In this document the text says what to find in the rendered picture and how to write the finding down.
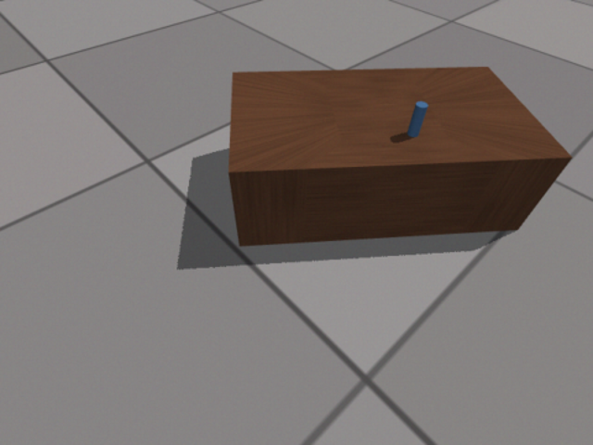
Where can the can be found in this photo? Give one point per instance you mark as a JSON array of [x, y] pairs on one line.
[[417, 119]]

